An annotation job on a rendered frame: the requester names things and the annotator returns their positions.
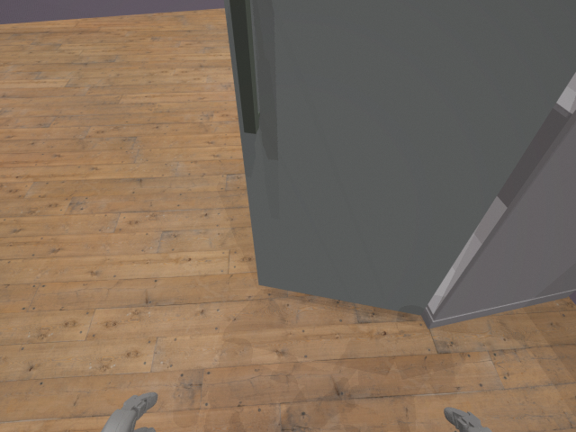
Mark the handle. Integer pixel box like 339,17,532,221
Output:
229,0,260,134

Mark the fridge door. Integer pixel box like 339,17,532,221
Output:
224,0,576,315

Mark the robot right hand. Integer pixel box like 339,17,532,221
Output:
444,407,492,432

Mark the robot left hand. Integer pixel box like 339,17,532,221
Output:
101,392,158,432

